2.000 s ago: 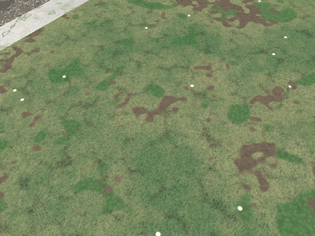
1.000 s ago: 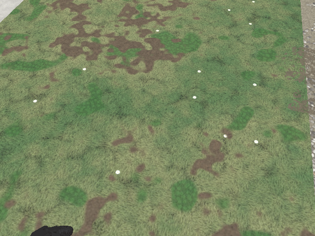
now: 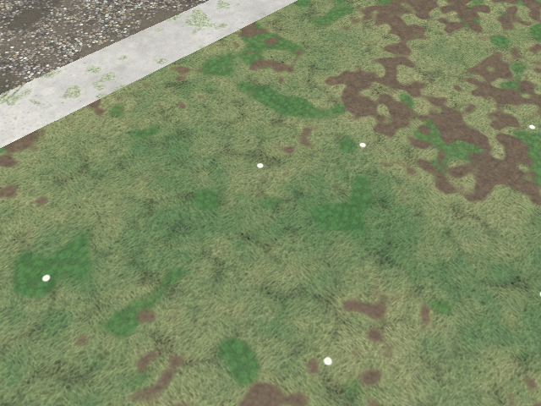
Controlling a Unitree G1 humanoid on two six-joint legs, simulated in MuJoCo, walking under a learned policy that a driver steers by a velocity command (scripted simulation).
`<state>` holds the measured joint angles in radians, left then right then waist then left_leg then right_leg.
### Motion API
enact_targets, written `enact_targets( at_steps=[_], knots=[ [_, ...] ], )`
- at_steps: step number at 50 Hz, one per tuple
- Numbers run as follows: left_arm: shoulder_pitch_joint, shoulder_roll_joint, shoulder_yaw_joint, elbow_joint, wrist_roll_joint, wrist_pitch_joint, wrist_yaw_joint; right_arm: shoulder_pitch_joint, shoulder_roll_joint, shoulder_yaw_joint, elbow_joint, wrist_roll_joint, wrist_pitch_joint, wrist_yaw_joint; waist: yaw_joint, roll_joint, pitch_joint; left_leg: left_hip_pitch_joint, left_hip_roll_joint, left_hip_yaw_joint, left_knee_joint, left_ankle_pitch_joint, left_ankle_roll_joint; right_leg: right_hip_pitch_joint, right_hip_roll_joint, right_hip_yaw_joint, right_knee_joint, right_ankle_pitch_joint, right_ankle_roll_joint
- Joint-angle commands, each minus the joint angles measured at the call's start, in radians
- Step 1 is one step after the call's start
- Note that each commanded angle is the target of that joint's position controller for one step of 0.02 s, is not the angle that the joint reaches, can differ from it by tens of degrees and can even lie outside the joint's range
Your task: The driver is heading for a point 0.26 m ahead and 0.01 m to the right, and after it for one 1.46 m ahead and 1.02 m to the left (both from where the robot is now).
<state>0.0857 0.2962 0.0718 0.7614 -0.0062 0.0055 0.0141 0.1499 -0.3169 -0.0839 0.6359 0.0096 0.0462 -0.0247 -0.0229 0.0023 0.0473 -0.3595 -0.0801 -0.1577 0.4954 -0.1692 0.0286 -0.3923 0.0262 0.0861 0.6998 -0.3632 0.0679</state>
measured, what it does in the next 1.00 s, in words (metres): walks ahead, turning left: right foot, then left foot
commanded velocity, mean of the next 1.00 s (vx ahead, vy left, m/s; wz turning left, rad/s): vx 0.12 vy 0.00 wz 0.39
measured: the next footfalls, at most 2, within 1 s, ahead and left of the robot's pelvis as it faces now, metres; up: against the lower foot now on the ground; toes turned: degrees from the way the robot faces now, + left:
right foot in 0.06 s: +0.05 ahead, -0.13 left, +0.00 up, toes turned +7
left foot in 0.44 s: +0.02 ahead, +0.12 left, +0.00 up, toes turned +7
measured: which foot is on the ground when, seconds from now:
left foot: down 0.00-0.06, up 0.08-0.42, down 0.44-0.82, up 0.84-1.00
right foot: up 0.00-0.04, down 0.06-0.44, up 0.46-0.80, down 0.82-1.00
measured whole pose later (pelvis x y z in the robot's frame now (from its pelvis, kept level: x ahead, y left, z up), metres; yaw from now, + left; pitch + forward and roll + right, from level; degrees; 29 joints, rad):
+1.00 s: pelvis +0.11 +0.00 +0.00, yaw +24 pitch +1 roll +0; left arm 0.08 0.26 0.04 0.70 0.02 -0.01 0.01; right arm 0.24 -0.35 -0.09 0.68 0.02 0.06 -0.05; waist -0.02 0.04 0.08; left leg -0.46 -0.01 -0.07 1.14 -0.49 -0.09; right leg -0.31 -0.01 -0.06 0.45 -0.15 -0.04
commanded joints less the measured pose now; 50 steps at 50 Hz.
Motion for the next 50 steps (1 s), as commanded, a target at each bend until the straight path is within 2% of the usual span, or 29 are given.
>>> enact_targets(
  at_steps=[1, 2, 3, 4, 5, 6, 8, 9, 13, 17, 19, 21, 22, 23, 24, 25, 26, 28, 30, 33, 37, 40, 41, 42, 43, 44, 45, 48, 50],
  knots=[
    [0.049, 0.093, 0.029, -0.055, -0.003, -0.026, -0.012, -0.046, -0.164, -0.043, -0.076, 0.009, -0.003, -0.003, 0.034, 0.173, -0.154, 0.137, 0.222, -0.317, -0.095, 0.135, 0.162, 0.089, 0.018, -0.021, -0.181, 0.065, -0.027],
    [0.087, 0.098, 0.035, -0.042, 0.0, -0.03, -0.014, -0.052, -0.154, -0.04, -0.078, 0.016, 0.001, -0.006, 0.056, 0.161, -0.153, 0.102, 0.191, -0.306, -0.065, 0.101, 0.129, 0.17, 0.006, -0.031, -0.302, 0.16, -0.045],
    [0.121, 0.154, 0.05, -0.038, 0.013, -0.029, -0.01, -0.025, -0.119, -0.03, -0.081, 0.013, 0.001, -0.009, 0.049, 0.075, -0.167, 0.007, 0.133, -0.249, 0.035, -0.048, 0.073, 0.28, -0.128, 0.071, -0.36, 0.199, -0.092],
    [0.093, 0.246, 0.066, -0.045, 0.034, -0.019, -0.003, 0.007, -0.073, -0.019, -0.098, 0.01, -0.005, -0.009, -0.006, -0.213, -0.125, -0.193, -0.039, -0.035, 0.237, -0.34, 0.007, 0.317, -0.336, 0.317, -0.411, 0.336, -0.223],
    [0.08, 0.206, 0.056, -0.065, 0.061, -0.025, -0.006, 0.006, -0.151, -0.042, -0.095, -0.008, -0.018, -0.01, 0.02, -0.25, -0.118, -0.215, -0.024, -0.013, 0.486, -0.474, -0.041, 0.223, -0.449, 0.45, -0.438, 0.398, -0.358],
    [0.019, 0.156, 0.038, -0.086, 0.053, -0.03, 0.0, 0.034, -0.194, -0.06, -0.07, -0.003, -0.019, -0.007, -0.004, -0.171, -0.099, -0.199, -0.001, -0.041, 0.613, -0.415, -0.054, 0.193, -0.407, 0.369, -0.426, 0.395, -0.352],
    [-0.041, 0.107, 0.024, -0.093, 0.016, -0.03, 0.006, 0.073, -0.156, -0.058, -0.023, -0.004, -0.003, -0.013, -0.021, -0.127, -0.067, -0.218, -0.001, -0.027, 0.694, -0.308, -0.086, 0.209, -0.286, 0.207, -0.394, 0.357, -0.269],
    [-0.03, 0.099, 0.017, -0.088, 0.008, -0.029, 0.008, 0.07, -0.126, -0.049, -0.02, -0.004, 0.002, -0.014, -0.009, -0.126, -0.06, -0.223, -0.004, -0.026, 0.713, -0.284, -0.101, 0.22, -0.273, 0.176, -0.384, 0.411, -0.27],
    [0.105, 0.116, 0.019, -0.043, 0.002, -0.021, 0.017, -0.019, -0.057, -0.011, -0.052, 0.004, -0.015, 0.002, 0.072, -0.196, -0.071, -0.222, 0.047, 0.086, 0.448, -0.222, -0.111, 0.327, -0.239, 0.165, -0.478, -0.041, -0.265],
    [0.145, 0.181, 0.035, -0.025, -0.009, -0.024, 0.01, -0.05, -0.048, 0.006, -0.051, 0.004, -0.049, 0.017, 0.094, -0.198, -0.031, -0.03, 0.067, 0.175, 0.16, -0.283, -0.074, 0.245, -0.258, 0.152, -0.498, -0.047, -0.272],
    [0.147, 0.19, 0.035, -0.016, -0.024, -0.024, 0.002, 0.012, -0.056, 0.002, -0.017, 0.01, -0.066, 0.023, 0.059, -0.167, -0.021, 0.105, 0.055, 0.201, -0.019, -0.154, -0.034, 0.181, -0.256, 0.142, -0.482, -0.048, -0.275],
    [0.142, 0.145, 0.018, -0.009, -0.026, -0.03, -0.007, 0.121, -0.061, -0.003, 0.036, 0.013, -0.074, 0.022, -0.001, -0.126, -0.04, 0.328, 0.055, 0.197, -0.149, -0.056, 0.01, 0.061, -0.223, 0.107, -0.407, -0.029, -0.235],
    [0.108, 0.073, -0.006, -0.019, -0.005, -0.042, -0.015, 0.197, -0.076, -0.006, 0.051, 0.012, -0.074, 0.015, -0.037, -0.072, -0.093, 0.463, 0.141, 0.082, -0.162, -0.055, 0.032, -0.013, -0.171, 0.029, -0.267, 0.021, -0.174],
    [0.075, -0.01, -0.029, -0.063, 0.033, -0.061, -0.023, 0.247, -0.165, -0.02, 0.051, -0.002, -0.068, 0.004, -0.028, 0.172, -0.145, 0.586, 0.338, -0.204, -0.168, 0.087, 0.109, -0.196, -0.053, -0.123, 0.026, -0.082, -0.083],
    [0.018, 0.073, -0.009, -0.1, 0.018, -0.075, -0.014, 0.266, -0.218, -0.036, 0.054, -0.013, -0.073, 0.015, -0.058, 0.247, -0.083, 0.478, 0.466, -0.395, -0.238, 0.123, 0.263, -0.311, -0.02, -0.113, 0.18, -0.255, -0.052],
    [0.029, 0.137, 0.013, -0.091, 0.005, -0.077, -0.013, 0.219, -0.162, -0.022, 0.045, -0.009, -0.084, 0.018, -0.036, 0.165, -0.022, 0.449, 0.438, -0.36, -0.241, 0.155, 0.286, -0.347, -0.065, -0.069, 0.293, -0.235, -0.04],
    [0.046, 0.144, 0.017, -0.077, 0.002, -0.077, -0.018, 0.181, -0.124, -0.01, 0.043, -0.005, -0.089, 0.018, -0.013, 0.162, -0.004, 0.431, 0.383, -0.277, -0.236, 0.212, 0.253, -0.353, -0.079, -0.059, 0.319, -0.179, -0.041],
    [0.044, 0.132, 0.02, -0.069, 0.01, -0.071, -0.018, 0.134, -0.126, -0.011, 0.03, 0.005, -0.084, 0.011, 0.005, 0.136, 0.008, 0.409, 0.329, -0.192, -0.238, 0.358, 0.214, -0.349, -0.088, -0.057, 0.291, -0.061, -0.027],
    [0.029, 0.089, 0.011, -0.075, 0.012, -0.068, -0.019, 0.124, -0.128, -0.014, 0.023, -0.002, -0.071, -0.003, 0.018, 0.117, -0.02, 0.349, 0.283, -0.117, -0.225, 0.506, 0.197, -0.267, -0.058, -0.072, 0.217, 0.034, -0.009],
    [-0.012, 0.058, 0.0, -0.09, 0.01, -0.058, -0.019, 0.121, -0.152, -0.026, 0.018, 0.004, -0.051, -0.018, 0.011, 0.136, -0.052, 0.27, 0.242, -0.069, -0.182, 0.519, 0.169, -0.136, -0.018, -0.077, 0.054, 0.141, -0.001],
    [-0.035, 0.096, 0.012, -0.109, -0.001, -0.047, -0.026, 0.121, -0.169, -0.035, 0.011, 0.016, -0.033, -0.021, 0.011, 0.146, -0.073, 0.207, 0.246, -0.146, -0.128, 0.396, 0.135, 0.007, 0.015, -0.049, -0.091, 0.195, -0.012],
    [0.027, 0.128, 0.031, -0.102, 0.009, -0.058, -0.022, 0.07, -0.147, -0.028, -0.01, 0.019, -0.035, -0.022, 0.065, 0.128, -0.085, 0.173, 0.195, -0.198, -0.021, 0.257, 0.08, 0.167, 0.001, -0.044, -0.281, 0.337, -0.058],
    [0.067, 0.176, 0.042, -0.11, 0.025, -0.063, -0.012, 0.09, -0.099, -0.013, -0.021, 0.005, -0.04, -0.02, 0.071, 0.051, -0.156, 0.116, 0.126, -0.161, 0.113, 0.146, 0.037, 0.321, -0.118, 0.046, -0.301, 0.504, -0.107],
    [0.111, 0.243, 0.05, -0.119, 0.039, -0.054, -0.001, 0.196, -0.023, 0.01, -0.023, -0.026, -0.042, -0.019, 0.027, -0.21, -0.261, -0.066, -0.006, -0.051, 0.375, -0.425, -0.03, 0.543, -0.358, 0.264, -0.249, 0.881, -0.228],
    [0.133, 0.214, 0.045, -0.098, 0.037, -0.042, -0.009, 0.271, -0.079, -0.006, -0.019, -0.002, -0.04, -0.021, 0.009, -0.309, -0.304, -0.172, -0.019, -0.012, 0.582, -0.597, -0.07, 0.516, -0.485, 0.497, -0.33, 0.762, -0.356],
    [0.082, 0.153, 0.026, -0.119, 0.026, -0.042, -0.011, 0.254, -0.158, -0.031, 0.007, 0.011, -0.03, -0.026, 0.01, -0.184, -0.216, -0.203, 0.036, -0.024, 0.698, -0.526, -0.093, 0.438, -0.434, 0.42, -0.35, 0.616, -0.346],
    [0.031, 0.113, 0.015, -0.125, 0.025, -0.04, -0.009, 0.204, -0.182, -0.042, 0.011, 0.017, -0.016, -0.029, 0.01, -0.13, -0.16, -0.221, 0.062, 0.006, 0.728, -0.451, -0.105, 0.371, -0.371, 0.288, -0.353, 0.526, -0.306],
    [-0.046, 0.114, 0.011, -0.125, 0.03, -0.027, 0.003, 0.172, -0.136, -0.038, 0.003, 0.014, 0.017, -0.03, -0.006, -0.139, -0.089, -0.146, 0.098, 0.072, 0.713, -0.304, -0.132, 0.194, -0.273, 0.087, -0.417, 0.38, -0.284],
    [-0.037, 0.112, 0.012, -0.116, 0.031, -0.024, 0.014, 0.145, -0.101, -0.027, -0.019, 0.016, 0.017, -0.025, 0.01, -0.156, -0.089, -0.143, 0.107, 0.103, 0.634, -0.271, -0.134, 0.207, -0.272, 0.037, -0.441, 0.357, -0.304]
  ],
)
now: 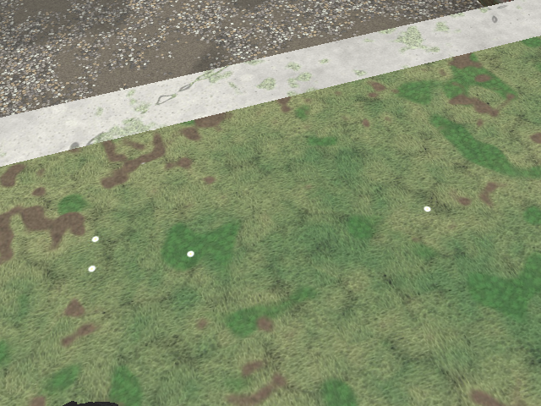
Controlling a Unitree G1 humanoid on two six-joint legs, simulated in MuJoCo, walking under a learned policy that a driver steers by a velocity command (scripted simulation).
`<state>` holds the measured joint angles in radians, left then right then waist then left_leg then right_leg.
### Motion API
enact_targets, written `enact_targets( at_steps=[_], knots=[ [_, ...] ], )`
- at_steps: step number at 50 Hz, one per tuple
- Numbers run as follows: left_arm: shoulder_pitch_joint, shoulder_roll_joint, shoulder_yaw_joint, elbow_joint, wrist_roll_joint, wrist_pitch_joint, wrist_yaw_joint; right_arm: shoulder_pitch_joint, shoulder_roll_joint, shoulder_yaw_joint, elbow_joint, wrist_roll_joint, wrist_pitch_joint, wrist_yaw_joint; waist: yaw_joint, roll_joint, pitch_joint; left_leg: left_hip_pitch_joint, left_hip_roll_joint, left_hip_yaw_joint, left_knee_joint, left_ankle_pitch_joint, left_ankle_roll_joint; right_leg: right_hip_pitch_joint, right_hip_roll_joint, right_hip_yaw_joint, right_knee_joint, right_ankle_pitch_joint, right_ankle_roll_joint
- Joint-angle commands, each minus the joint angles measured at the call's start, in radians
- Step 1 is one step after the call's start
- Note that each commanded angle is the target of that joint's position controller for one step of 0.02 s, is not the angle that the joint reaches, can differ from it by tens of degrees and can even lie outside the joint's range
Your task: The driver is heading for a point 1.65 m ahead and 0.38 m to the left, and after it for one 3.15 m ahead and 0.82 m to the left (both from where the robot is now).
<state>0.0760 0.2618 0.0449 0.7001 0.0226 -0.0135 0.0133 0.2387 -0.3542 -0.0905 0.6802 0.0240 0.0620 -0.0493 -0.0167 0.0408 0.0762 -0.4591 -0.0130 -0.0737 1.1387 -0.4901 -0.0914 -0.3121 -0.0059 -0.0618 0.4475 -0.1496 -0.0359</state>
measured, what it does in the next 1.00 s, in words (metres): steps on the spot, turning left: left foot, then right foot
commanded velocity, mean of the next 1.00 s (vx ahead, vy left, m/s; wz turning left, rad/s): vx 0.01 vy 0.00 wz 0.43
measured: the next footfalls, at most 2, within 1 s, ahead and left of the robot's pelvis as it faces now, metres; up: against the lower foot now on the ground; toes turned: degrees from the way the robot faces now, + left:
left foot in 0.26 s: +0.04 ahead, +0.15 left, +0.00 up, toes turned +11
right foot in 0.74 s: +0.11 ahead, -0.07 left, +0.00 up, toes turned +25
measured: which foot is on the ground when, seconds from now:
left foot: up 0.00-0.24, down 0.26-0.74, up 0.76-1.00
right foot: down 0.00-0.26, up 0.28-0.72, down 0.74-1.00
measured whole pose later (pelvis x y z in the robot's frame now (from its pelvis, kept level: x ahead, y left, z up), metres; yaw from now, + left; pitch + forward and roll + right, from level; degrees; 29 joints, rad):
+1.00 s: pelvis +0.03 +0.03 +0.00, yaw +24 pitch +0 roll +0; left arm 0.14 0.25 0.03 0.76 0.00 0.00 0.00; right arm 0.19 -0.30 -0.06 0.69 0.00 0.04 -0.03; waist 0.00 0.02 0.05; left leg -0.22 0.01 -0.08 0.54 -0.31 -0.08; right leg -0.23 0.00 0.02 0.49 -0.26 0.00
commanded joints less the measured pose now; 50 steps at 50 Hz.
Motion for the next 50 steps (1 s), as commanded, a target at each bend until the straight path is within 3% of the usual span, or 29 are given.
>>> enact_targets(
  at_steps=[1, 5, 8, 11, 12, 13, 14, 15, 16, 17, 18, 20, 26, 32, 34, 36, 37, 38, 39, 40, 41, 43, 46, 48, 50],
  knots=[
    [-0.016, 0.154, 0.042, -0.05, 0.0, -0.003, 0.019, 0.032, -0.055, -0.016, -0.078, -0.002, 0.0, 0.003, 0.016, -0.192, -0.123, -0.05, 0.053, 0.023, -0.052, 0.057, -0.013, 0.15, -0.259, 0.18, -0.193, 0.149, -0.213],
    [-0.025, 0.197, 0.057, -0.043, -0.008, 0.009, 0.016, -0.019, -0.038, 0.001, -0.115, -0.012, -0.006, 0.027, 0.032, -0.172, -0.151, 0.034, 0.088, 0.056, -0.237, 0.093, 0.012, 0.161, -0.297, 0.126, -0.192, 0.164, -0.223],
    [-0.024, 0.219, 0.065, -0.035, -0.019, 0.016, 0.006, -0.019, -0.056, -0.003, -0.124, -0.009, -0.003, 0.043, 0.028, -0.178, -0.15, 0.095, 0.082, 0.093, -0.345, 0.115, 0.037, 0.159, -0.312, 0.094, -0.174, 0.163, -0.207],
    [-0.034, 0.224, 0.067, -0.02, -0.045, 0.024, 0.002, 0.03, -0.059, -0.012, -0.114, -0.01, -0.001, 0.057, -0.016, -0.162, -0.157, 0.218, 0.05, 0.137, -0.567, 0.236, 0.093, 0.139, -0.304, 0.043, -0.079, 0.126, -0.136],
    [0.006, 0.195, 0.062, 0.0, -0.047, 0.027, 0.001, 0.062, -0.081, -0.024, -0.101, -0.014, -0.001, 0.052, -0.021, -0.125, -0.156, 0.302, 0.029, 0.12, -0.649, 0.296, 0.126, 0.084, -0.27, 0.0, 0.003, 0.05, -0.077],
    [0.05, 0.14, 0.049, 0.01, -0.029, 0.029, -0.005, 0.089, -0.161, -0.048, -0.104, -0.014, -0.004, 0.038, -0.008, 0.077, -0.133, 0.403, 0.153, -0.09, -0.772, 0.516, 0.192, -0.07, -0.173, -0.097, 0.225, -0.139, 0.021],
    [0.008, 0.115, 0.036, -0.052, 0.009, 0.027, -0.004, 0.058, -0.264, -0.062, -0.147, -0.023, -0.011, 0.026, 0.011, 0.309, -0.099, 0.429, 0.388, -0.449, -0.807, 0.69, 0.38, -0.346, -0.013, -0.101, 0.483, -0.504, 0.111],
    [-0.083, 0.16, 0.053, -0.069, -0.004, 0.024, 0.008, 0.071, -0.225, -0.053, -0.152, -0.057, -0.037, 0.036, -0.063, 0.182, -0.147, 0.356, 0.398, -0.46, -0.837, 0.61, 0.45, -0.354, -0.003, 0.072, 0.659, -0.524, 0.101],
    [-0.074, 0.172, 0.06, -0.067, -0.027, 0.026, 0.011, 0.028, -0.194, -0.041, -0.143, -0.058, -0.057, 0.04, -0.026, 0.14, -0.126, 0.337, 0.344, -0.372, -0.842, 0.532, 0.402, -0.361, -0.023, 0.108, 0.698, -0.431, 0.081],
    [-0.037, 0.176, 0.067, -0.044, -0.027, 0.029, 0.016, -0.031, -0.166, -0.036, -0.145, -0.037, -0.065, 0.038, 0.007, 0.095, -0.111, 0.33, 0.285, -0.305, -0.832, 0.469, 0.34, -0.361, -0.037, 0.12, 0.684, -0.337, 0.074],
    [-0.019, 0.186, 0.072, -0.028, -0.016, 0.03, 0.022, -0.068, -0.135, -0.024, -0.15, -0.021, -0.065, 0.034, 0.018, 0.089, -0.112, 0.332, 0.26, -0.274, -0.823, 0.485, 0.309, -0.358, -0.04, 0.123, 0.675, -0.279, 0.079],
    [0.007, 0.174, 0.073, -0.02, -0.013, 0.027, 0.018, -0.079, -0.113, -0.01, -0.16, -0.022, -0.061, 0.024, 0.033, 0.098, -0.143, 0.313, 0.224, -0.238, -0.811, 0.589, 0.307, -0.296, -0.015, 0.116, 0.71, -0.204, 0.098],
    [-0.035, 0.135, 0.056, -0.037, -0.024, 0.018, 0.009, -0.039, -0.136, -0.019, -0.154, -0.02, -0.047, 0.013, -0.002, 0.101, -0.146, 0.381, 0.197, -0.286, -0.776, 0.557, 0.317, -0.267, 0.012, 0.135, 0.449, -0.178, 0.129],
    [-0.01, 0.14, 0.051, -0.034, -0.035, 0.008, -0.01, -0.064, -0.126, -0.012, -0.152, -0.027, -0.033, 0.027, -0.018, 0.122, -0.156, 0.312, 0.199, -0.349, -0.728, 0.602, 0.326, -0.097, 0.017, 0.118, 0.279, -0.233, 0.112],
    [0.007, 0.135, 0.048, -0.035, -0.035, 0.001, -0.018, -0.081, -0.114, -0.006, -0.146, -0.022, -0.03, 0.031, -0.007, 0.119, -0.162, 0.316, 0.19, -0.37, -0.7, 0.646, 0.316, -0.048, 0.017, 0.111, 0.188, -0.215, 0.097],
    [0.06, 0.117, 0.043, -0.021, -0.025, -0.01, -0.026, -0.109, -0.088, 0.005, -0.142, -0.01, -0.028, 0.028, 0.039, 0.097, -0.163, 0.273, 0.145, -0.354, -0.671, 0.589, 0.263, 0.092, 0.01, 0.098, -0.058, -0.001, 0.065],
    [0.073, 0.15, 0.046, -0.025, -0.007, -0.013, -0.024, -0.074, -0.06, 0.014, -0.134, -0.02, -0.034, 0.026, 0.026, 0.038, -0.176, 0.216, 0.102, -0.319, -0.636, 0.455, 0.206, 0.19, -0.072, 0.165, -0.093, 0.145, 0.034],
    [0.062, 0.224, 0.056, -0.041, 0.007, -0.011, -0.017, -0.009, -0.026, 0.024, -0.129, -0.046, -0.042, 0.028, -0.032, -0.172, -0.194, 0.133, -0.016, -0.194, -0.49, 0.186, 0.142, 0.259, -0.238, 0.328, -0.089, 0.383, -0.047],
    [0.031, 0.185, 0.04, -0.027, 0.018, -0.013, -0.018, -0.032, -0.053, 0.015, -0.135, -0.04, -0.046, 0.023, -0.036, -0.282, -0.148, 0.099, -0.057, -0.103, -0.463, -0.027, 0.088, 0.149, -0.334, 0.45, -0.121, 0.368, -0.204],
    [0.003, 0.145, 0.028, -0.043, 0.01, -0.019, -0.019, -0.048, -0.107, -0.001, -0.12, -0.039, -0.045, 0.017, -0.009, -0.233, -0.124, 0.105, -0.027, -0.09, -0.358, -0.082, 0.053, 0.131, -0.332, 0.441, -0.141, 0.316, -0.237],
    [0.014, 0.151, 0.03, -0.032, 0.003, -0.021, -0.014, -0.08, -0.113, -0.01, -0.121, -0.031, -0.043, 0.014, 0.008, -0.225, -0.118, 0.064, -0.03, -0.079, -0.294, -0.081, 0.036, 0.161, -0.306, 0.424, -0.135, 0.298, -0.223],
    [0.011, 0.169, 0.032, -0.022, -0.018, -0.024, -0.006, -0.073, -0.085, -0.01, -0.102, -0.027, -0.028, 0.011, 0.011, -0.188, -0.109, 0.023, 0.0, -0.085, -0.226, -0.063, -0.001, 0.198, -0.28, 0.376, -0.108, 0.319, -0.196],
    [0.001, 0.149, 0.026, -0.01, -0.021, -0.006, -0.006, -0.061, 0.004, 0.02, -0.073, -0.02, -0.029, 0.02, 0.012, -0.193, -0.122, 0.118, 0.018, -0.008, -0.411, 0.004, -0.015, 0.193, -0.196, 0.257, -0.067, 0.406, -0.152],
    [0.022, 0.143, 0.022, 0.001, -0.025, 0.008, -0.007, -0.049, 0.009, 0.02, -0.05, -0.013, -0.032, 0.023, 0.016, -0.208, -0.144, 0.207, 0.007, 0.032, -0.598, 0.15, -0.007, 0.205, -0.173, 0.232, -0.036, 0.432, -0.143],
    [0.063, 0.131, 0.015, 0.017, -0.033, 0.008, -0.01, -0.039, -0.017, 0.017, -0.033, -0.024, -0.032, 0.026, 0.016, -0.181, -0.148, 0.336, 0.013, 0.021, -0.799, 0.389, 0.028, 0.17, -0.15, 0.226, -0.035, 0.315, -0.09]
  ],
)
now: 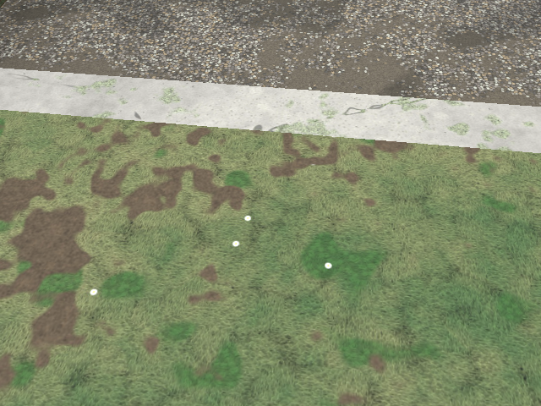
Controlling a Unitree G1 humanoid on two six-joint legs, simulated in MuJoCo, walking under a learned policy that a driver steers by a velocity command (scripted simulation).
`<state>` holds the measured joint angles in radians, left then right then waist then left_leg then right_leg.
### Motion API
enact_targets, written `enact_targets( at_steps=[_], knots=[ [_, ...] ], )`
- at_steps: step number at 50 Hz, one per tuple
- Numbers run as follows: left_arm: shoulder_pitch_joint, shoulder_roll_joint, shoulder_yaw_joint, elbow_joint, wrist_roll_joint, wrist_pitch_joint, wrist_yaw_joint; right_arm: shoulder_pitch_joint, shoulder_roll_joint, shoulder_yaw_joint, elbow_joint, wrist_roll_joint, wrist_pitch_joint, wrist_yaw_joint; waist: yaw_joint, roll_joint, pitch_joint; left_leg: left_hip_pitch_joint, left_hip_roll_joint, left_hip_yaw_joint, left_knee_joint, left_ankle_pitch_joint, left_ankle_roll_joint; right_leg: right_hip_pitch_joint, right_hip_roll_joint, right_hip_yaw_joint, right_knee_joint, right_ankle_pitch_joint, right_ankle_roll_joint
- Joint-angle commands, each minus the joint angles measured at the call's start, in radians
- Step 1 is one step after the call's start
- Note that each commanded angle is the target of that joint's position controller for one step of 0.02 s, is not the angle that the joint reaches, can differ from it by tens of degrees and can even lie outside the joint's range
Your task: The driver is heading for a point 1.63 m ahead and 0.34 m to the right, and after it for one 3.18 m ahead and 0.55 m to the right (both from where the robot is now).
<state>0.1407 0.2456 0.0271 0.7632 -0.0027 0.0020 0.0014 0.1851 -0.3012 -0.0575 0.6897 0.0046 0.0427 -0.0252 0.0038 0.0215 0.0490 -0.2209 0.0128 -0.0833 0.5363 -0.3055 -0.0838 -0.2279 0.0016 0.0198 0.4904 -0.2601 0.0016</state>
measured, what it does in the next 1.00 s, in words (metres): steps on the spot: left foot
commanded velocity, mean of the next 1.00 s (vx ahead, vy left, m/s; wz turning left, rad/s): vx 0.09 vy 0.00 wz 0.02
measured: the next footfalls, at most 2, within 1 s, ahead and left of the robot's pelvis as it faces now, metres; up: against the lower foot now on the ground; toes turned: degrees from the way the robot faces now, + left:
left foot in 0.02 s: +0.02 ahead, +0.14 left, +0.00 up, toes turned -4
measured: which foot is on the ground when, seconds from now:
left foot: up 0.00-0.00, down 0.02-0.86, up 0.88-1.00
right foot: down 0.00-1.00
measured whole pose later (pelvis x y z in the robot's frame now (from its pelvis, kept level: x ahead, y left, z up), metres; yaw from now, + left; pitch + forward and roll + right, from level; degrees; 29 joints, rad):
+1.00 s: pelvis +0.07 -0.01 +0.01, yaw -1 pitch +0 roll +1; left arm 0.40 0.23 0.03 1.04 -0.01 -0.11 -0.02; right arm 0.25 -0.27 -0.05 0.91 0.03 -0.07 -0.01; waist 0.03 0.03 0.00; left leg -0.42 0.01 -0.02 1.04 -0.34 0.05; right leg -0.10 0.02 -0.02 0.40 -0.30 -0.05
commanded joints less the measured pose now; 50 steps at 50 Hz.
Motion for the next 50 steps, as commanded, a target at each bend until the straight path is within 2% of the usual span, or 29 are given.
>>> enact_targets(
  at_steps=[1, 2, 3, 4, 7, 11, 19, 32, 33, 34, 35, 37, 38, 39, 40, 41, 42, 43, 44, 45, 46, 47, 49, 50],
  knots=[
    [0.023, 0.138, 0.026, -0.042, 0.008, -0.02, -0.004, 0.005, -0.122, -0.024, -0.056, -0.014, -0.012, -0.004, 0.016, -0.087, -0.137, 0.171, 0.055, -0.043, -0.166, 0.38, 0.047, 0.033, -0.138, 0.129, -0.069, 0.31, -0.075],
    [0.055, 0.131, 0.025, -0.039, 0.018, -0.03, -0.011, -0.005, -0.167, -0.035, -0.044, -0.016, -0.009, -0.005, 0.06, 0.038, -0.134, 0.135, 0.066, -0.051, -0.09, 0.345, 0.096, 0.025, -0.069, 0.057, -0.082, 0.159, -0.028],
    [0.012, 0.137, 0.021, -0.031, 0.022, -0.032, -0.012, -0.009, -0.118, -0.028, -0.045, -0.018, -0.011, 0.004, 0.021, 0.035, -0.122, 0.077, 0.056, -0.048, -0.097, 0.229, 0.121, 0.056, -0.045, 0.021, -0.063, 0.085, 0.007],
    [-0.02, 0.137, 0.021, -0.032, 0.02, -0.031, -0.012, -0.01, -0.085, -0.017, -0.039, -0.024, -0.016, 0.008, 0.012, 0.022, -0.094, 0.047, 0.053, -0.055, -0.115, 0.176, 0.121, 0.053, -0.04, 0.013, -0.05, 0.077, 0.019],
    [-0.016, 0.129, 0.019, -0.02, 0.012, -0.017, 0.001, 0.002, -0.083, -0.012, -0.015, -0.025, -0.035, 0.005, 0.014, 0.044, -0.051, 0.011, 0.043, -0.054, -0.125, 0.189, 0.103, 0.041, -0.044, 0.014, -0.036, 0.126, 0.015],
    [0.002, 0.127, 0.019, 0.012, 0.011, -0.01, 0.011, 0.02, -0.072, -0.004, 0.008, -0.021, -0.046, 0.0, 0.014, 0.033, -0.035, -0.006, 0.037, -0.054, -0.129, 0.164, 0.101, 0.045, -0.043, 0.013, -0.036, 0.119, 0.026],
    [0.031, 0.133, 0.023, 0.085, 0.008, -0.008, 0.025, 0.034, -0.057, 0.003, 0.059, -0.017, -0.055, -0.002, 0.011, -0.004, -0.031, 0.007, 0.025, -0.044, -0.129, 0.176, 0.108, 0.046, -0.045, 0.015, -0.046, 0.135, 0.044],
    [0.079, 0.128, 0.022, 0.192, 0.005, -0.003, 0.043, 0.051, -0.042, 0.009, 0.172, -0.01, -0.057, -0.002, 0.013, -0.009, -0.024, 0.018, 0.005, -0.015, -0.134, 0.205, 0.106, 0.052, -0.042, 0.01, -0.058, 0.149, 0.045],
    [0.097, 0.117, 0.019, 0.205, 0.004, -0.002, 0.044, 0.066, -0.04, 0.009, 0.188, -0.009, -0.055, -0.004, 0.012, 0.001, -0.044, 0.025, -0.002, -0.011, -0.148, 0.099, 0.11, 0.057, -0.025, -0.01, -0.051, 0.063, 0.043],
    [0.099, 0.113, 0.02, 0.212, -0.002, 0.0, 0.046, 0.072, -0.055, 0.003, 0.195, -0.003, -0.051, -0.007, 0.005, 0.018, -0.03, 0.015, -0.007, -0.02, -0.163, -0.094, 0.127, 0.028, 0.005, -0.042, -0.014, -0.071, 0.036],
    [0.089, 0.109, 0.02, 0.209, -0.007, -0.002, 0.047, 0.079, -0.08, -0.005, 0.198, 0.002, -0.048, -0.009, -0.005, 0.05, 0.003, -0.014, 0.015, -0.063, -0.196, -0.304, 0.157, -0.026, 0.029, -0.069, 0.039, -0.193, 0.025],
    [0.047, 0.089, 0.014, 0.181, -0.011, -0.025, 0.041, 0.119, -0.123, -0.017, 0.204, 0.009, -0.057, -0.007, -0.032, 0.152, 0.076, -0.038, 0.147, -0.259, -0.316, -0.554, 0.242, -0.16, 0.038, -0.089, 0.187, -0.238, 0.007],
    [0.034, 0.077, 0.011, 0.169, -0.018, -0.043, 0.033, 0.133, -0.14, -0.023, 0.211, 0.014, -0.067, -0.006, -0.037, 0.187, 0.108, -0.071, 0.217, -0.365, -0.36, -0.575, 0.289, -0.178, 0.011, -0.058, 0.257, -0.212, -0.012],
    [0.043, 0.079, 0.013, 0.167, -0.025, -0.06, 0.024, 0.118, -0.134, -0.023, 0.208, 0.017, -0.077, -0.005, -0.023, 0.19, 0.128, -0.08, 0.251, -0.407, -0.373, -0.539, 0.311, -0.199, -0.017, -0.03, 0.28, -0.214, -0.036],
    [0.064, 0.078, 0.013, 0.171, -0.031, -0.075, 0.013, 0.087, -0.121, -0.02, 0.2, 0.02, -0.084, -0.004, -0.002, 0.184, 0.132, -0.073, 0.255, -0.393, -0.36, -0.478, 0.308, -0.19, -0.033, -0.021, 0.24, -0.234, -0.061],
    [0.112, 0.074, 0.013, 0.189, -0.034, -0.088, 0.003, 0.039, -0.111, -0.017, 0.187, 0.027, -0.085, -0.002, 0.035, 0.163, 0.118, -0.098, 0.228, -0.331, -0.329, -0.413, 0.282, -0.098, -0.034, -0.031, 0.123, -0.205, -0.084],
    [0.208, 0.075, 0.019, 0.234, -0.031, -0.096, -0.002, -0.018, -0.1, -0.014, 0.17, 0.031, -0.082, 0.0, 0.086, 0.125, 0.09, -0.176, 0.163, -0.234, -0.27, -0.325, 0.242, 0.086, -0.009, -0.055, -0.012, -0.089, -0.091],
    [0.3, 0.098, 0.031, 0.279, -0.017, -0.098, -0.006, -0.045, -0.063, -0.004, 0.156, 0.021, -0.085, 0.001, 0.112, 0.038, 0.05, -0.245, 0.082, -0.123, -0.113, -0.193, 0.196, 0.233, -0.028, 0.013, -0.062, -0.029, -0.083],
    [0.413, 0.19, 0.053, 0.299, -0.012, -0.1, -0.006, -0.065, 0.011, 0.017, 0.128, 0.011, -0.095, 0.003, 0.135, -0.218, -0.004, -0.371, -0.045, 0.057, 0.219, -0.134, 0.116, 0.345, -0.225, 0.348, -0.234, -0.211, -0.152],
    [0.449, 0.254, 0.06, 0.299, 0.0, -0.11, -0.021, -0.072, -0.024, 0.004, 0.095, 0.026, -0.113, -0.003, 0.128, -0.321, 0.009, -0.513, -0.087, 0.029, 0.438, -0.284, 0.103, 0.357, -0.39, 0.705, -0.356, -0.305, -0.273],
    [0.356, 0.193, 0.041, 0.275, 0.003, -0.12, -0.019, -0.038, -0.057, -0.004, 0.111, 0.044, -0.127, 0.002, 0.074, -0.196, 0.072, -0.576, -0.014, -0.035, 0.569, -0.235, 0.121, 0.317, -0.403, 0.676, -0.35, -0.319, -0.286],
    [0.3, 0.142, 0.029, 0.25, -0.004, -0.124, -0.018, -0.01, -0.058, -0.004, 0.132, 0.046, -0.138, 0.012, 0.052, -0.15, 0.1, -0.602, 0.025, -0.031, 0.596, -0.127, 0.14, 0.311, -0.35, 0.551, -0.345, -0.28, -0.25],
    [0.272, 0.123, 0.02, 0.235, -0.007, -0.121, -0.021, -0.038, -0.068, -0.015, 0.139, 0.026, -0.149, 0.021, 0.045, -0.113, 0.086, -0.62, 0.076, 0.009, 0.543, 0.028, 0.15, 0.341, -0.283, 0.372, -0.35, -0.065, -0.185],
    [0.295, 0.09, 0.01, 0.241, -0.002, -0.113, -0.02, -0.057, -0.062, -0.017, 0.137, 0.018, -0.15, 0.029, 0.052, -0.119, 0.064, -0.589, 0.086, 0.031, 0.511, 0.074, 0.143, 0.343, -0.246, 0.289, -0.349, 0.074, -0.165]
  ],
)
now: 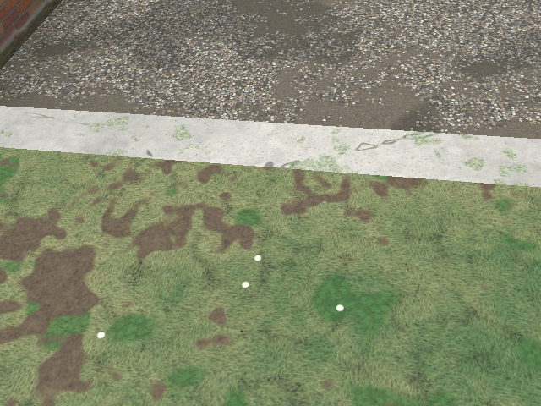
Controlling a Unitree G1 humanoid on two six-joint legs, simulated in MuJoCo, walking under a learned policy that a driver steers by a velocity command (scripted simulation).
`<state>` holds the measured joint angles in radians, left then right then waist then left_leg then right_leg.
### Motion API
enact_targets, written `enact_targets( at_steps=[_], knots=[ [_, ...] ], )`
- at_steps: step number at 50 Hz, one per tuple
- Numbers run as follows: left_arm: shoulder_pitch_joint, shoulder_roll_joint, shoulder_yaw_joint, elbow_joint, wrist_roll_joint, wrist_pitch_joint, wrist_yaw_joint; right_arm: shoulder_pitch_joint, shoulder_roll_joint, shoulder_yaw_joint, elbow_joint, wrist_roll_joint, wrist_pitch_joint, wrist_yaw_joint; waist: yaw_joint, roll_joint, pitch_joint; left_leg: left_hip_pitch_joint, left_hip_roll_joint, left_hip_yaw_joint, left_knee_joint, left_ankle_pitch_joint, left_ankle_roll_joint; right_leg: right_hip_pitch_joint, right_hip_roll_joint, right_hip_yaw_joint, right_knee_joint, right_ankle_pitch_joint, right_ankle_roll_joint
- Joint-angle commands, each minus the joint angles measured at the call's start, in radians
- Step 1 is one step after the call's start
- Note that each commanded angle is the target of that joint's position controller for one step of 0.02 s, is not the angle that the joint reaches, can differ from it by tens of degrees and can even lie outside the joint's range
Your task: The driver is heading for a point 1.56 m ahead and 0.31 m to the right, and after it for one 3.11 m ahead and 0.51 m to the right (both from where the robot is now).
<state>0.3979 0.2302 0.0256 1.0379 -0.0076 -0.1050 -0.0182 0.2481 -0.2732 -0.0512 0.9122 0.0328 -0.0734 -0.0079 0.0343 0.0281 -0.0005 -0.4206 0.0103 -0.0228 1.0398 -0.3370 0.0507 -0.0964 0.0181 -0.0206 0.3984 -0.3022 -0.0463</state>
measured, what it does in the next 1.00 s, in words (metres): walks ahead, turning right: left foot, then right foot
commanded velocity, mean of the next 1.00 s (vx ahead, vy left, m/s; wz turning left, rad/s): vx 0.46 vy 0.00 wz -0.23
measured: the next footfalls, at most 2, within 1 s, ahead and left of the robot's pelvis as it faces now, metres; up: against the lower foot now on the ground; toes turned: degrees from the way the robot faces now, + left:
left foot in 0.32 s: +0.35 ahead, +0.14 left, +0.00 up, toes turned +1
right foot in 0.88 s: +0.64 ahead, -0.12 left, +0.00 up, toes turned -15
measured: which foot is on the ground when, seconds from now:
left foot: up 0.00-0.30, down 0.32-0.90, up 0.92-1.00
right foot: down 0.00-0.32, up 0.34-0.86, down 0.88-1.00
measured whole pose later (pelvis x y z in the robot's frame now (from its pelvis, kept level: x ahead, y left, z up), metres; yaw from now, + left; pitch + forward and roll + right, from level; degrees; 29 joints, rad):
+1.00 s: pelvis +0.54 -0.03 -0.02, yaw -17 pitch +2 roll +1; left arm 0.16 0.28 0.07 0.72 -0.01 -0.06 -0.04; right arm 0.21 -0.29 -0.04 0.87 0.01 -0.10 0.00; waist 0.00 0.00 0.08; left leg -0.37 0.03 -0.02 1.24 -0.45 -0.01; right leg -0.42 0.07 -0.02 0.54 -0.15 -0.09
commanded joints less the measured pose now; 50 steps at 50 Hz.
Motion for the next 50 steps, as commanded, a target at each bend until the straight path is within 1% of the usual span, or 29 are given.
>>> enact_targets(
  at_steps=[1, 3, 6, 11, 13, 14, 15, 16, 17, 18, 19, 20, 21, 22, 24, 27, 30, 33, 38, 41, 42, 43, 44, 45, 46, 47, 48, 49, 50],
  knots=[
    [0.069, 0.094, 0.006, -0.025, 0.006, 0.001, 0.004, -0.127, -0.067, -0.021, -0.087, -0.014, -0.033, 0.02, 0.026, -0.139, 0.093, -0.372, 0.085, -0.004, -0.017, 0.137, -0.003, 0.218, -0.243, 0.273, -0.251, 0.241, -0.115],
    [0.1, 0.109, 0.006, -0.022, 0.007, 0.014, 0.016, -0.175, -0.029, -0.01, -0.105, -0.015, -0.026, 0.028, 0.034, -0.124, 0.086, -0.363, 0.077, 0.031, -0.098, 0.183, -0.033, 0.205, -0.225, 0.201, -0.254, 0.381, -0.125],
    [0.094, 0.144, 0.01, -0.035, 0.01, 0.024, 0.034, -0.306, 0.005, 0.01, -0.156, -0.011, -0.025, 0.034, 0.053, -0.112, 0.12, -0.27, 0.048, 0.066, -0.321, 0.297, -0.059, 0.095, -0.197, 0.133, -0.295, 0.368, -0.122],
    [0.131, 0.165, 0.023, -0.019, -0.009, 0.024, 0.041, -0.402, -0.03, 0.012, -0.203, 0.0, -0.028, 0.052, 0.042, -0.13, 0.164, -0.182, 0.027, 0.053, -0.497, 0.371, -0.026, 0.117, -0.252, 0.109, -0.308, 0.387, -0.123],
    [0.11, 0.178, 0.033, -0.025, -0.009, 0.03, 0.041, -0.373, -0.064, 0.0, -0.203, -0.003, -0.033, 0.057, -0.001, -0.133, 0.125, -0.121, 0.01, 0.052, -0.524, 0.333, 0.008, 0.184, -0.275, 0.094, -0.235, 0.578, -0.103],
    [0.097, 0.192, 0.039, -0.032, -0.005, 0.036, 0.041, -0.32, -0.09, -0.012, -0.191, -0.004, -0.033, 0.055, -0.037, -0.15, 0.071, -0.037, -0.016, 0.068, -0.515, 0.304, 0.026, 0.208, -0.277, 0.083, -0.159, 0.765, -0.093],
    [0.081, 0.196, 0.042, -0.039, 0.002, 0.045, 0.04, -0.197, -0.123, -0.031, -0.156, -0.003, -0.031, 0.049, -0.104, -0.16, -0.013, 0.118, -0.046, 0.087, -0.512, 0.286, 0.053, 0.201, -0.258, 0.059, -0.011, 0.931, -0.076],
    [0.072, 0.186, 0.037, -0.05, 0.009, 0.053, 0.039, -0.024, -0.161, -0.054, -0.103, -0.001, -0.025, 0.039, -0.183, -0.149, -0.117, 0.356, -0.038, 0.076, -0.513, 0.291, 0.084, 0.106, -0.216, 0.036, 0.196, 0.935, -0.048],
    [0.094, 0.139, 0.019, -0.078, 0.031, 0.052, 0.039, 0.153, -0.233, -0.071, -0.066, -0.015, -0.016, 0.026, -0.217, -0.002, -0.264, 0.667, 0.176, -0.189, -0.491, 0.213, 0.149, -0.14, -0.144, 0.011, 0.526, 0.555, -0.025],
    [0.23, -0.018, -0.019, -0.074, 0.01, 0.03, 0.025, 0.181, -0.252, -0.067, -0.044, -0.026, -0.018, 0.041, -0.12, 0.276, -0.407, 0.89, 0.389, -0.708, -0.679, -0.081, 0.312, -0.461, 0.051, 0.087, 0.844, -0.242, 0.022],
    [0.122, 0.106, 0.008, -0.083, -0.021, 0.002, 0.021, 0.116, -0.148, -0.041, -0.048, -0.017, -0.024, 0.044, -0.148, 0.162, -0.27, 0.777, 0.343, -0.724, -0.779, -0.161, 0.259, -0.564, 0.001, 0.177, 0.947, -0.25, -0.003],
    [0.013, 0.158, 0.026, -0.121, -0.047, -0.014, 0.019, 0.021, -0.112, -0.03, -0.061, -0.015, -0.03, 0.042, -0.122, 0.111, -0.11, 0.618, 0.314, -0.555, -0.798, -0.079, 0.217, -0.611, -0.049, 0.145, 0.945, -0.152, -0.02],
    [-0.027, 0.152, 0.026, -0.124, -0.045, -0.019, 0.027, -0.055, -0.096, -0.024, -0.074, -0.022, -0.037, 0.043, -0.087, 0.004, -0.051, 0.467, 0.288, -0.424, -0.822, 0.08, 0.197, -0.557, -0.102, 0.131, 0.902, -0.057, -0.02],
    [-0.037, 0.143, 0.034, -0.121, -0.034, -0.012, 0.033, -0.093, -0.071, -0.019, -0.076, -0.033, -0.044, 0.046, -0.057, -0.013, -0.017, 0.365, 0.252, -0.317, -0.845, 0.185, 0.181, -0.51, -0.133, 0.126, 0.852, -0.004, -0.013],
    [0.007, 0.1, 0.036, -0.112, -0.03, 0.018, 0.033, -0.105, -0.045, -0.013, -0.055, -0.044, -0.054, 0.048, -0.012, 0.034, -0.013, 0.267, 0.213, -0.198, -0.898, 0.229, 0.168, -0.422, -0.166, 0.136, 0.799, 0.032, -0.006],
    [-0.05, 0.089, 0.04, -0.147, -0.024, 0.047, 0.037, -0.071, -0.076, -0.019, -0.019, -0.044, -0.065, 0.036, -0.005, 0.035, 0.05, 0.202, 0.212, -0.091, -0.955, 0.265, 0.176, -0.491, -0.174, 0.142, 0.725, 0.091, 0.014],
    [-0.144, 0.096, 0.044, -0.19, -0.015, 0.042, 0.032, -0.041, -0.104, -0.024, -0.004, -0.049, -0.063, 0.016, -0.026, 0.008, 0.073, 0.242, 0.203, -0.012, -0.969, 0.324, 0.164, -0.583, -0.159, 0.159, 0.565, 0.259, 0.029],
    [-0.247, 0.079, 0.034, -0.229, -0.009, 0.031, 0.012, -0.024, -0.124, -0.022, -0.002, -0.043, -0.058, 0.003, -0.06, -0.004, 0.079, 0.267, 0.179, 0.088, -0.972, 0.379, 0.132, -0.549, -0.139, 0.084, 0.372, 0.407, 0.031],
    [-0.405, 0.063, 0.018, -0.325, -0.012, 0.029, -0.025, 0.089, -0.148, -0.028, 0.035, -0.027, -0.02, -0.005, -0.118, -0.022, 0.106, 0.493, 0.242, 0.141, -0.891, 0.483, 0.117, -0.639, -0.119, 0.018, 0.231, 0.35, 0.002],
    [-0.39, 0.097, 0.031, -0.367, -0.016, 0.033, -0.047, 0.068, -0.181, -0.038, 0.019, -0.025, 0.01, -0.012, -0.076, 0.021, 0.059, 0.574, 0.266, 0.18, -0.744, 0.836, 0.086, -0.562, -0.06, -0.052, 0.21, 0.197, -0.044],
    [-0.331, 0.123, 0.045, -0.364, -0.017, 0.037, -0.05, 0.056, -0.195, -0.042, 0.009, -0.026, 0.019, -0.016, -0.037, 0.048, 0.01, 0.574, 0.264, 0.196, -0.64, 1.008, 0.073, -0.467, -0.021, -0.082, 0.22, 0.148, -0.065],
    [-0.206, 0.163, 0.069, -0.341, -0.02, 0.04, -0.048, 0.041, -0.2, -0.043, -0.002, -0.029, 0.03, -0.022, 0.033, 0.055, -0.06, 0.537, 0.246, 0.216, -0.466, 1.097, 0.054, -0.304, 0.023, -0.099, 0.199, 0.143, -0.094],
    [-0.032, 0.23, 0.106, -0.301, -0.022, 0.045, -0.034, 0.033, -0.19, -0.037, -0.019, -0.03, 0.031, -0.027, 0.119, 0.017, -0.148, 0.377, 0.204, 0.23, -0.217, 0.973, 0.016, -0.024, 0.023, -0.034, 0.142, 0.187, -0.14],
    [0.044, 0.355, 0.139, -0.296, -0.01, 0.053, -0.012, 0.104, -0.084, -0.003, -0.07, -0.052, 0.009, -0.017, 0.075, -0.206, -0.262, -0.041, 0.057, 0.229, 0.18, 0.353, -0.058, 0.355, -0.237, 0.424, 0.125, 0.21, -0.291],
    [0.017, 0.338, 0.123, -0.33, 0.002, 0.046, -0.012, 0.101, -0.072, 0.011, -0.086, -0.047, -0.036, 0.002, 0.048, -0.231, -0.399, -0.248, -0.098, 0.005, 0.392, -0.28, -0.076, 0.502, -0.396, 0.863, -0.038, 0.334, -0.419],
    [-0.019, 0.267, 0.1, -0.342, 0.015, 0.04, -0.013, -0.003, -0.152, -0.012, -0.111, -0.011, -0.061, 0.014, 0.079, -0.148, -0.328, -0.32, -0.027, -0.094, 0.423, -0.23, -0.053, 0.448, -0.358, 0.698, -0.037, 0.491, -0.357],
    [-0.086, 0.225, 0.09, -0.354, 0.01, 0.035, -0.011, -0.039, -0.147, -0.009, -0.128, -0.002, -0.069, 0.013, 0.045, -0.084, -0.21, -0.315, 0.017, -0.077, 0.354, -0.154, -0.043, 0.296, -0.314, 0.515, -0.021, 0.639, -0.313],
    [-0.148, 0.203, 0.086, -0.367, -0.002, 0.036, -0.01, -0.043, -0.14, -0.013, -0.119, -0.019, -0.064, 0.003, 0.003, 0.0, -0.126, -0.284, 0.055, -0.06, 0.267, -0.108, -0.052, 0.147, -0.26, 0.399, -0.031, 0.694, -0.273],
    [-0.191, 0.178, 0.078, -0.382, -0.002, 0.04, -0.006, -0.036, -0.153, -0.023, -0.118, -0.031, -0.048, -0.006, -0.031, -0.002, -0.087, -0.222, 0.078, -0.054, 0.205, -0.076, -0.06, 0.03, -0.229, 0.337, -0.056, 0.718, -0.25]
  ],
)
